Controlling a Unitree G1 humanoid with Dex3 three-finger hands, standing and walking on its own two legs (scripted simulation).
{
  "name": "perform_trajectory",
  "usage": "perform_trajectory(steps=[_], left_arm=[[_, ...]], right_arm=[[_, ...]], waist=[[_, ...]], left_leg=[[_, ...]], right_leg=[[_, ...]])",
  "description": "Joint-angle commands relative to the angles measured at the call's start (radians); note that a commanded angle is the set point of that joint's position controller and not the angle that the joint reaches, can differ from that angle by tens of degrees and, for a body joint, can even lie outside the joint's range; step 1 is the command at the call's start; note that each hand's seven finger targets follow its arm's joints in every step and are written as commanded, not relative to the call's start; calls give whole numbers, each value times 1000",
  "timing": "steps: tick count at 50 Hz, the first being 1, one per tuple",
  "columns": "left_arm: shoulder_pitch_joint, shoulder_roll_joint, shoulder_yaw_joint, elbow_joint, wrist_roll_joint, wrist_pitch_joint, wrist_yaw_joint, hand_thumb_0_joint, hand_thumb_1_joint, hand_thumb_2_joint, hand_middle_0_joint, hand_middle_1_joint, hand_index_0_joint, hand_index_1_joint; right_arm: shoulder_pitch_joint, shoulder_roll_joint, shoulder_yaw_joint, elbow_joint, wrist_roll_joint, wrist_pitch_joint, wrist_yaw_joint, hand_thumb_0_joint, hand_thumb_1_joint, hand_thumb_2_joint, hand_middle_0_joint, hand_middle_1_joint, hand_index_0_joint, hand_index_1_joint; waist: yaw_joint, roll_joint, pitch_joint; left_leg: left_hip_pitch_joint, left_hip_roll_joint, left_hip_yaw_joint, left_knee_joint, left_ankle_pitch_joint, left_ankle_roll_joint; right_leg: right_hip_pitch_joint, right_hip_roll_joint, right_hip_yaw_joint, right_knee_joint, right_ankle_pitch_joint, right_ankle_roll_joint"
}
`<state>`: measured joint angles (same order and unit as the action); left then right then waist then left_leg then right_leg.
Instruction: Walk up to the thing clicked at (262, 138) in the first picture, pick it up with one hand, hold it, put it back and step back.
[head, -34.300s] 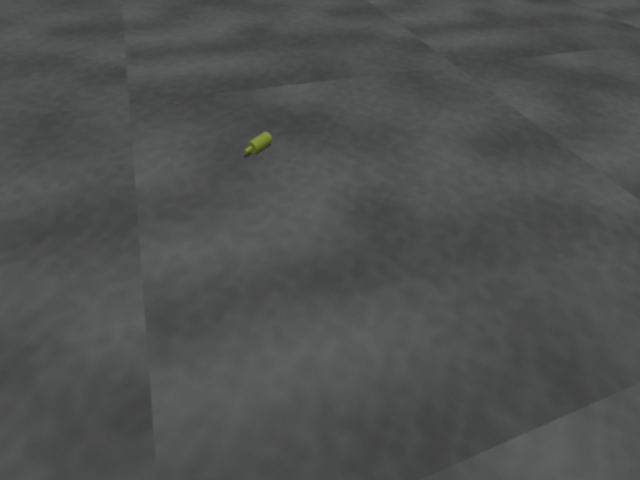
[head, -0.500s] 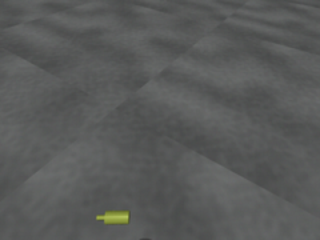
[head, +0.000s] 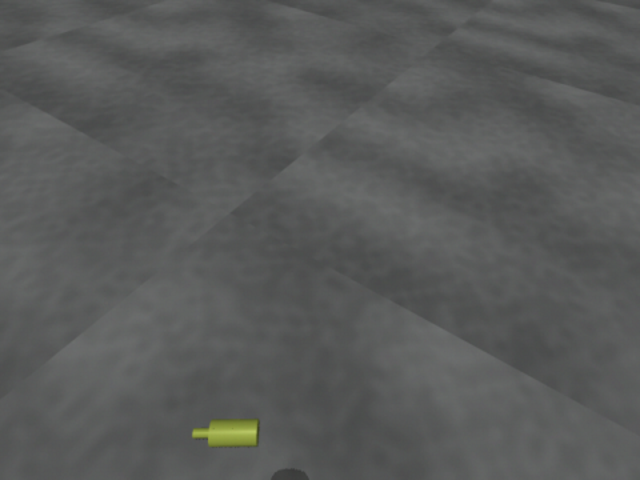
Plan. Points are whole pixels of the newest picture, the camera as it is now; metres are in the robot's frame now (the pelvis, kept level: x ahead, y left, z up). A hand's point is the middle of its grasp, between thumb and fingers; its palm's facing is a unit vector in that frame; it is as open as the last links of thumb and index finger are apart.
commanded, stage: stand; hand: left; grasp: from above
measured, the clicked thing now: (225, 432) +0.41 +0.24 -0.75
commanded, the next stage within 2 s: rise first in 0.60 s
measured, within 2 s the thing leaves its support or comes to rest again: neither
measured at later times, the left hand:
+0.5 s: hand out of the picture +0.08 +0.26 -0.16, palm faces -0.02 -0.94 -0.34, open 7.4 cm
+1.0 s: hand out of the picture +0.15 +0.26 -0.17, palm faces -0.05 -0.93 -0.36, open 9.9 cm
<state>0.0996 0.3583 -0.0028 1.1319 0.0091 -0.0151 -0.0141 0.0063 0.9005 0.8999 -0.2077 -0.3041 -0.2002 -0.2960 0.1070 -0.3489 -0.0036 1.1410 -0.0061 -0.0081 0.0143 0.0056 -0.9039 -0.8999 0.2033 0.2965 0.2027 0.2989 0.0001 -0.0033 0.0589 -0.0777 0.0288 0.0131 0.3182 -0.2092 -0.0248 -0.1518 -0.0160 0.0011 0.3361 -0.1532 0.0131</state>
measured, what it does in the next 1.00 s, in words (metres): stands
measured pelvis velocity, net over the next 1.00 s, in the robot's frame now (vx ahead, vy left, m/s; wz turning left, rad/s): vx -0.01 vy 0.00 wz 0.01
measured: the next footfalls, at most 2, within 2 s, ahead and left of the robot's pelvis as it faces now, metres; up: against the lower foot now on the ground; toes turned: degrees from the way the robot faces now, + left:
none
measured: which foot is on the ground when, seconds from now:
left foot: down 0.00-1.00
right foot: down 0.00-1.00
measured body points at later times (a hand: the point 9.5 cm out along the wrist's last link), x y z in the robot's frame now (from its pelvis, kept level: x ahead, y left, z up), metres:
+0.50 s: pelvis +0.00 +0.00 +0.00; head +0.02 +0.00 +0.45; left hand +0.08 +0.30 -0.13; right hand +0.08 -0.30 -0.13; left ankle -0.02 +0.13 -0.75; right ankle +0.02 -0.13 -0.75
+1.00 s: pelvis -0.01 +0.00 -0.02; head +0.05 +0.01 +0.42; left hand +0.15 +0.30 -0.15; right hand +0.09 -0.26 -0.15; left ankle -0.02 +0.13 -0.75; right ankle +0.02 -0.13 -0.75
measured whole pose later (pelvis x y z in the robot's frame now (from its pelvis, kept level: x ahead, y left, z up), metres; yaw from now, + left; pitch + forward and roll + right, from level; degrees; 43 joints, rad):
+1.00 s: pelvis -0.01 +0.00 -0.02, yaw +1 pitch +7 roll +0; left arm -0.03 0.34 0.14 0.97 0.14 0.01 -0.04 0.01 0.31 0.93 -0.13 -0.82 -0.14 -0.79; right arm 0.22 -0.24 -0.03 0.78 0.02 -0.06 -0.02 0.01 -0.94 -0.91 0.20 0.30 0.20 0.30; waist -0.02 -0.02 0.00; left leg -0.43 0.03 0.00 0.65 -0.34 -0.02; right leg -0.49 -0.02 0.00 0.63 -0.27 0.01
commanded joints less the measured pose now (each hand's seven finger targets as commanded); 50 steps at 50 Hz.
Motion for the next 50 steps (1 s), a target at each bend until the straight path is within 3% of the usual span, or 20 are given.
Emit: perform_trajectory(steps=[1, 6, 15, 34, 35, 36, 37, 38, 39, 40, 41, 43, 44, 46, 48, 49, 50], left_arm=[[-42, 213, 38, -60, -4, -17, 20, 0, 900, 900, -200, -300, -200, -301], [-34, 207, 35, -60, 0, -18, 20, 0, 900, 900, -200, -300, -200, -301], [-40, 214, 39, -57, -2, -15, 22, 0, 900, 900, -200, -300, -200, -301], [-24, 213, 42, -60, -1, -15, 19, 0, 900, 900, -200, -300, -200, -301], [-24, 212, 40, -61, -1, -15, 20, 0, 820, 980, -127, -380, -126, -381], [-374, 47, 57, -411, -47, -107, 36, 0, 746, 969, -201, -460, -174, -461], [-474, 108, 74, -361, -43, -100, 43, 0, 666, 946, -213, -540, -183, -541], [-249, 181, 128, -120, -23, -49, 48, 0, 586, 963, -188, -611, -158, -621], [-195, 164, 128, -93, -10, -36, 29, 0, 506, 955, -159, -691, -143, -701], [-266, 198, 137, -125, 14, -39, 18, 0, 447, 923, -124, -771, -133, -778], [-313, 255, 174, -166, 34, -49, 10, 0, 367, 932, -134, -817, -139, -811], [-147, 224, 189, -71, 97, -28, -16, 0, 228, 915, -95, -961, -129, -926], [-84, 225, 209, -81, 119, -20, -23, 0, 148, 923, -89, -997, -122, -961], [-59, 232, 229, -219, 142, -4, -16, 0, -12, 935, -89, -1024, -115, -996], [-8, 149, 181, -209, 155, 55, 0, 0, -172, 934, -84, -1052, -109, -1024], [-68, 127, 161, -239, 160, 77, 5, 0, -252, 952, -78, -1036, -93, -1019], [-114, 150, 164, -263, 172, 97, 12, 0, -332, 975, -73, -1021, -78, -1015]], right_arm=[[-31, -216, -36, -58, -3, -18, -19, 0, -900, -900, 200, 300, 200, 300], [-38, -218, -37, -63, -2, -18, -21, 0, -900, -900, 200, 300, 200, 300], [-32, -212, -37, -66, -4, -15, -21, 0, -900, -900, 200, 300, 200, 300], [-33, -220, -39, -70, -4, -19, -22, 0, -900, -900, 200, 300, 200, 300], [-38, -217, -39, -72, -3, -18, -21, 0, -934, -914, 198, 301, 199, 301], [-11, -44, 6, -358, 62, -70, -42, 0, -1014, -932, 198, 300, 199, 300], [39, -66, 4, -301, 64, -71, -51, 0, -961, -918, 198, 300, 199, 300], [65, -92, -5, -280, 61, -62, -56, 0, -952, -918, 198, 300, 199, 300], [74, -98, -24, -312, 59, -52, -54, 0, -933, -911, 198, 300, 199, 300], [82, -101, -39, -331, 49, -56, -59, 0, -922, -906, 198, 300, 199, 300], [100, -101, -53, -341, 43, -65, -66, 0, -910, -903, 198, 300, 199, 300], [141, -94, -75, -368, 25, -73, -57, 0, -941, -911, 199, 300, 199, 300], [145, -93, -84, -391, 20, -75, -51, 0, -953, -914, 199, 300, 200, 300], [142, -79, -96, -453, 21, -79, -49, 0, -938, -909, 200, 300, 200, 300], [116, -70, -88, -493, 28, -78, -46, 0, -925, -905, 200, 300, 200, 300], [107, -72, -90, -509, 28, -80, -45, 0, -902, -899, 200, 300, 200, 300], [82, -73, -90, -530, 31, -82, -42, 0, -899, -899, 200, 300, 200, 300]], waist=[[-3, 12, -100], [-2, 7, -113], [-4, 6, -81], [2, 16, -93], [1, 14, -96], [-117, -6, -8], [-81, -31, -54], [-59, -51, -37], [-34, -49, -35], [-37, -42, -101], [-29, -22, -186], [-14, -6, -262], [17, 6, -294], [48, 72, -394], [33, 50, -298], [15, 38, -268], [10, 33, -250]], left_leg=[[-9, 109, -74, -55, 147, 29], [3, 112, -71, -47, 183, 33], [-13, 108, -71, -60, 139, 31], [5, 109, -73, -64, 149, 32], [10, 111, -73, -61, 158, 34], [-168, -34, 39, 38, 31, 40], [-167, -39, 41, 49, -11, 45], [-205, -50, 41, 64, -32, 48], [-228, -44, 48, 101, -18, 44], [-235, -47, 42, 131, 3, 46], [-233, -45, 35, 156, 34, 43], [-300, -52, 21, 240, 94, 36], [-321, -58, 23, 268, 109, 33], [-288, -62, 24, 266, 161, 19], [-330, -57, 13, 261, 129, 15], [-356, -48, 9, 276, 101, 14], [-378, -44, 2, 293, 72, 13]], right_leg=[[56, -116, 90, -32, 159, -33], [66, -116, 83, -30, 206, -30], [58, -114, 83, -42, 152, -29], [53, -113, 87, -36, 165, -33], [54, -113, 84, -35, 169, -33], [-152, 9, -10, 12, 52, -10], [-90, 1, -15, 12, -13, -4], [-103, 4, -26, 17, -63, -10], [-135, 10, -26, 49, -58, -16], [-138, 8, -25, 81, -41, -18], [-117, 2, -21, 118, 10, -15], [-136, 1, -25, 209, 83, -19], [-130, 1, -24, 238, 89, -23], [-90, 3, -23, 255, 121, -30], [-151, 12, -36, 244, 69, -31], [-198, 16, -39, 256, 38, -31], [-235, 19, -46, 265, 2, -30]])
